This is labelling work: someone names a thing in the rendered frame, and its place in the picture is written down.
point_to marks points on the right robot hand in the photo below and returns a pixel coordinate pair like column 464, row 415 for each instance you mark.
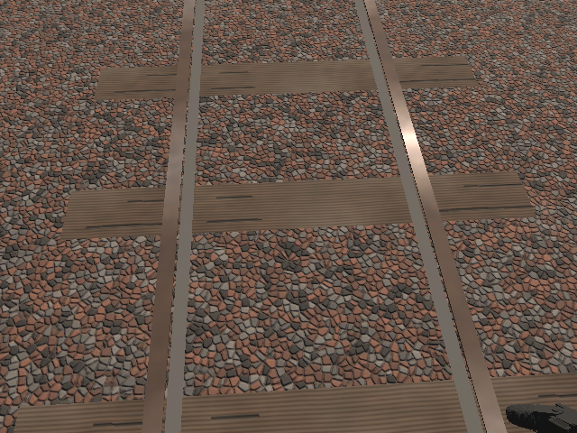
column 543, row 418

